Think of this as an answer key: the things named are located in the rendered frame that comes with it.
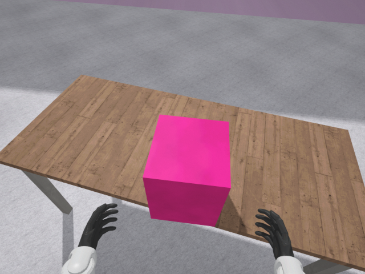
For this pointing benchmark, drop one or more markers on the table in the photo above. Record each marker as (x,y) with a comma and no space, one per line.
(97,135)

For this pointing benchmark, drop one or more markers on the left robot hand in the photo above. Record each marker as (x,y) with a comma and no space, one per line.
(93,230)

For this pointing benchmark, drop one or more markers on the left robot forearm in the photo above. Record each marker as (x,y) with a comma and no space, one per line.
(82,260)

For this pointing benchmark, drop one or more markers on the right robot hand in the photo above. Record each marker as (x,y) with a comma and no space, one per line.
(278,238)

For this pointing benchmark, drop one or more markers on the right robot forearm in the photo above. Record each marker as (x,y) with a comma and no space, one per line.
(288,265)

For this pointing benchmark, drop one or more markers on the carton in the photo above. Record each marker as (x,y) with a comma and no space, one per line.
(187,174)

